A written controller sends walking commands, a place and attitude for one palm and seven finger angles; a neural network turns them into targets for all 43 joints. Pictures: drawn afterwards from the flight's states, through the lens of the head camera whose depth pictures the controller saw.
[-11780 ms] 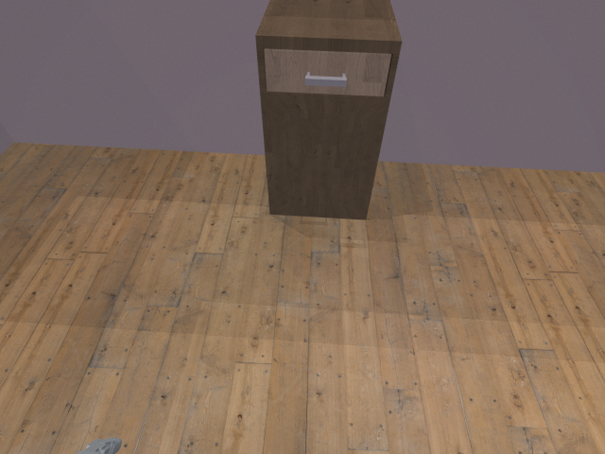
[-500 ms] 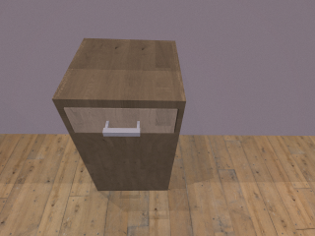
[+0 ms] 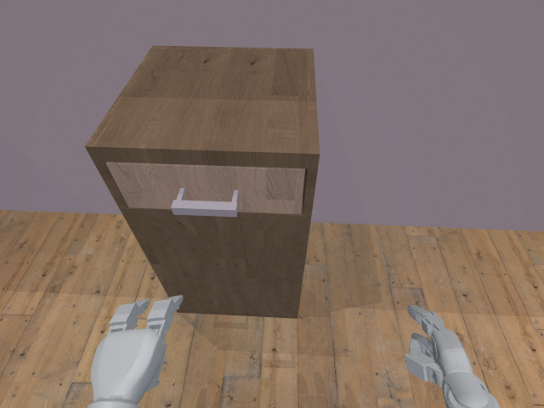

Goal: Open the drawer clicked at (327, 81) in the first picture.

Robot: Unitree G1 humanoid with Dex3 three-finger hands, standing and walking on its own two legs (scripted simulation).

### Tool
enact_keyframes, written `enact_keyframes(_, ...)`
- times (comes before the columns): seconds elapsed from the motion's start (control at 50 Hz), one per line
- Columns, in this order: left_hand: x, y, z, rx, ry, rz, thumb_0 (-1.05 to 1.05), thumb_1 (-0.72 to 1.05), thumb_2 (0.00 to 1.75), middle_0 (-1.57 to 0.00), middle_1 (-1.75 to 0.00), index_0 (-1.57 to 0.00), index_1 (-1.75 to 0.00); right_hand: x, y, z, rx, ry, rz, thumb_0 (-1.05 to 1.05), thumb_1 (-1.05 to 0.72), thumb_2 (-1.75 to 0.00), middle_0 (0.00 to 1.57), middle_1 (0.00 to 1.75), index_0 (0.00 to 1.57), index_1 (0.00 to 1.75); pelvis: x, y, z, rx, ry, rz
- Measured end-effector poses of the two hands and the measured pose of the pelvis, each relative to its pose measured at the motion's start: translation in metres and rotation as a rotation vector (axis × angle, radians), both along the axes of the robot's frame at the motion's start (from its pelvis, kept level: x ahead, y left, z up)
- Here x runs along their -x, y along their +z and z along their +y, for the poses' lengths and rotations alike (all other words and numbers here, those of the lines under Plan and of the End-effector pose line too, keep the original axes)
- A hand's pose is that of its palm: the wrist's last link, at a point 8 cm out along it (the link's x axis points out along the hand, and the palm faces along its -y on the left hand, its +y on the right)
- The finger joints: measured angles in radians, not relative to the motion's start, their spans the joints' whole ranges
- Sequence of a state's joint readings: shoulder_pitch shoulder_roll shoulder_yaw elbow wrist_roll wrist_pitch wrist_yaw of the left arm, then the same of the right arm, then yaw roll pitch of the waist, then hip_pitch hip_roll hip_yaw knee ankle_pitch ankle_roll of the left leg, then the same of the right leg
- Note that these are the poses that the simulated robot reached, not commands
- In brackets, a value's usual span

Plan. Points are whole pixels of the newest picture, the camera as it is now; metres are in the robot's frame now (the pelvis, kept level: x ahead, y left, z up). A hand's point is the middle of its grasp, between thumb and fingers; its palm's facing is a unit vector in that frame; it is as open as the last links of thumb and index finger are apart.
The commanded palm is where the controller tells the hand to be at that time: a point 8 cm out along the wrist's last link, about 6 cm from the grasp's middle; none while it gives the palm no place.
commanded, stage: raise the hand with hooked fingers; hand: left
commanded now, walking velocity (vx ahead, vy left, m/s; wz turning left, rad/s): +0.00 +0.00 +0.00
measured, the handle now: (207, 201) +0.51 +0.21 -0.05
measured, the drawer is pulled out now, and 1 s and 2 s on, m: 0.00 0.00 0.00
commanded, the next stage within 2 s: move the hooked fingers above the handle in 1.46 s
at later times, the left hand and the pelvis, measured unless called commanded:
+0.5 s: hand (146, 289) +0.26 +0.22 +0.03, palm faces -0.01 -0.08 -1.00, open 11.6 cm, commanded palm +0.24 +0.23 +0.09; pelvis +0.04 -0.01 +0.01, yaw -2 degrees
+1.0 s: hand (121, 220) +0.33 +0.27 +0.10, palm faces +0.08 -0.07 -0.99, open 13.8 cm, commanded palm +0.31 +0.27 +0.15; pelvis +0.03 +0.04 +0.03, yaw -1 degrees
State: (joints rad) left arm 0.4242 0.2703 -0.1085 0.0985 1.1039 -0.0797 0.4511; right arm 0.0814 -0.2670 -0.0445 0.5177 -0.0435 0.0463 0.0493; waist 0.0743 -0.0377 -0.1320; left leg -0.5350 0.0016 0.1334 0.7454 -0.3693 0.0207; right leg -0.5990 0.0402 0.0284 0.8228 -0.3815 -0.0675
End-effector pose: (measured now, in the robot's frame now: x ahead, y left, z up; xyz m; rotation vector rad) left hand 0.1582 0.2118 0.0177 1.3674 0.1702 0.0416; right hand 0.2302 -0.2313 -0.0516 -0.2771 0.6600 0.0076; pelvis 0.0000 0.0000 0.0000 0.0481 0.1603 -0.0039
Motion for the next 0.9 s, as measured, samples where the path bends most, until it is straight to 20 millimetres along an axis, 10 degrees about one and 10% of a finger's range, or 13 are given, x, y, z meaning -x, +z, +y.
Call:
enact_keyframes(0.1,0.022,0.000,0.020,-0.114,0.091,-0.017,0.00,0.46,0.71,-0.25,-0.58,-0.25,-0.58,-0.040,-0.007,0.019,0.001,0.107,-0.005,0.01,-0.90,-0.90,0.20,0.30,0.20,0.30,-0.005,-0.008,-0.015,0.008,0.048,0.017)
enact_keyframes(0.2,-0.005,0.023,0.037,-0.143,0.166,-0.082,0.00,0.33,0.66,-0.27,-0.65,-0.27,-0.65,-0.050,-0.023,0.039,-0.046,0.149,0.021,0.00,-0.90,-0.90,0.20,0.30,0.20,0.30,-0.009,-0.011,-0.023,0.020,0.093,0.011)
enact_keyframes(0.34,-0.058,0.047,0.020,-0.095,0.089,-0.042,0.00,0.18,0.59,-0.27,-0.76,-0.28,-0.76,-0.020,-0.039,0.038,-0.101,0.097,0.151,0.01,-0.90,-0.89,0.20,0.30,0.21,0.30,-0.025,0.003,-0.024,0.008,0.053,0.006)
enact_keyframes(0.64,-0.111,0.083,0.026,-0.123,0.019,-0.164,0.00,-0.17,0.45,-0.30,-0.98,-0.30,-0.98,0.032,-0.046,-0.029,-0.015,-0.191,0.252,0.01,-0.90,-0.90,0.20,0.30,0.20,0.30,-0.040,0.011,0.001,0.014,-0.035,0.006)
enact_keyframes(0.9,-0.139,0.120,0.041,-0.123,-0.007,-0.174,0.00,-0.43,0.33,-0.32,-1.15,-0.32,-1.15,0.011,-0.015,0.034,-0.081,-0.136,0.145,0.01,-0.90,-0.90,0.20,0.30,0.20,0.30,-0.031,0.023,0.028,0.035,-0.030,-0.093)
